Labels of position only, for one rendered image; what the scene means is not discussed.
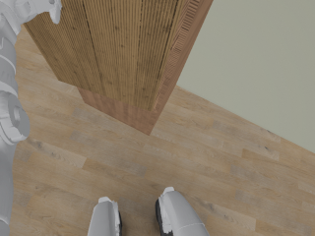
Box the robot left hand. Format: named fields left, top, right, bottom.
left=0, top=0, right=62, bottom=25

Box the cupboard door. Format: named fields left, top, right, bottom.
left=23, top=0, right=185, bottom=112

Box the robot left upper arm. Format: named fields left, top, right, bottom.
left=0, top=90, right=31, bottom=236

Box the robot left forearm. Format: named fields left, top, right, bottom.
left=0, top=1, right=22, bottom=97

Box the right robot thigh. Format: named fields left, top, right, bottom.
left=158, top=191, right=210, bottom=236

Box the right robot shin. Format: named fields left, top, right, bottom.
left=160, top=187, right=174, bottom=233

